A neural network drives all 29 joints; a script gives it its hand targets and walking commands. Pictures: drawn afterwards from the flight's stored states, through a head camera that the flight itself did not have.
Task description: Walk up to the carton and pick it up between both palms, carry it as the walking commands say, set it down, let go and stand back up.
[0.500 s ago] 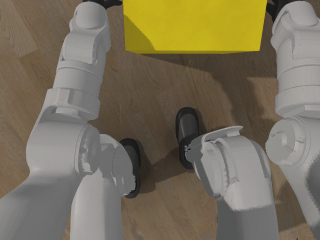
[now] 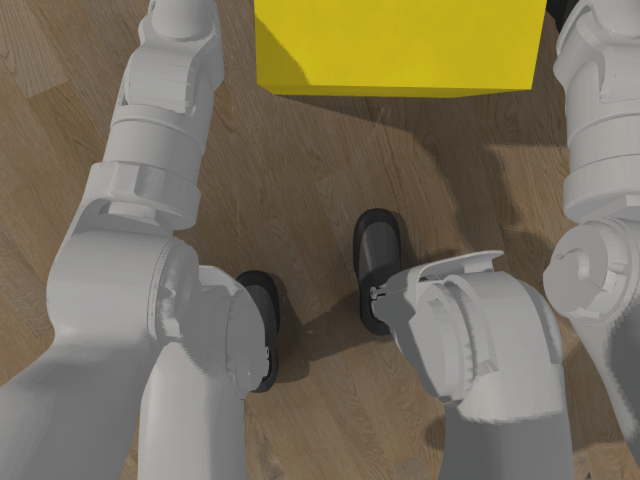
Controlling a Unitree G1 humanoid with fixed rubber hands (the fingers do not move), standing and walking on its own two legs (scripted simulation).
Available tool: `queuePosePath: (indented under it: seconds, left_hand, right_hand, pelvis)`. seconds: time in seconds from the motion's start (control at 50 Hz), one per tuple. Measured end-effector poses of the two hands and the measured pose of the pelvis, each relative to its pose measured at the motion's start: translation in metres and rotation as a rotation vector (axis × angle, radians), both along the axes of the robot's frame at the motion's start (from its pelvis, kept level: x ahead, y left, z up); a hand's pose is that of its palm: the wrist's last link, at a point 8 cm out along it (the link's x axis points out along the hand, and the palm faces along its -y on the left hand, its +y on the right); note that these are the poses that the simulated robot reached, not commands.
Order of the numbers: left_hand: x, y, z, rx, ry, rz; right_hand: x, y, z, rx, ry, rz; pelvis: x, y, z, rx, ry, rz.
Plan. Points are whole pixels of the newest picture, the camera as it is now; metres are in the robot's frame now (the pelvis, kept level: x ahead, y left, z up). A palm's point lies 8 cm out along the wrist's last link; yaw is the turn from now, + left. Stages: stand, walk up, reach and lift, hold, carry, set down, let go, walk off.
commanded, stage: set down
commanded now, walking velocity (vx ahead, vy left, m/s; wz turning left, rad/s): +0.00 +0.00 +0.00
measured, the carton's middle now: out of the picture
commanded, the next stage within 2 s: none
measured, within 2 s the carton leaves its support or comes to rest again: rests again in 0.02 s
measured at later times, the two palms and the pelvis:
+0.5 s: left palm out of the picture +0.55 +0.05 -0.21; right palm (585, 1) +0.51 -0.28 -0.19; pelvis +0.00 +0.00 -0.01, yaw +0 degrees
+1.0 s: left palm out of the picture +0.55 +0.05 -0.21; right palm (580, 8) +0.50 -0.29 -0.20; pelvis +0.00 +0.00 -0.01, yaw +1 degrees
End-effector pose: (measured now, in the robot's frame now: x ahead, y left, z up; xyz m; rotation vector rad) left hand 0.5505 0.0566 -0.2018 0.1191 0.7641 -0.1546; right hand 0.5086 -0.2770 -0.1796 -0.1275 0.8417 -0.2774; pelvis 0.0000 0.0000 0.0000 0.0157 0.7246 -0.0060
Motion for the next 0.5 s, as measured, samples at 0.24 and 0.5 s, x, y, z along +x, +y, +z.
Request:
queuePosePath:
  seconds: [0.24,0.5]
  left_hand:
    - [0.0015,-0.0035,-0.0022,-0.008,-0.002,-0.007]
    - [0.0025,-0.0037,-0.0047,-0.029,-0.01,-0.018]
  right_hand:
    - [-0.0028,-0.0039,-0.0046,-0.001,0.009,0.001]
    - [-0.0026,-0.0054,-0.0076,-0.01,0.01,0.005]
  pelvis:
    - [-0.0012,-0.0011,-0.0032,0.002,-0.012,0.006]
    - [-0.0016,-0.0003,-0.0065,-0.002,-0.022,0.009]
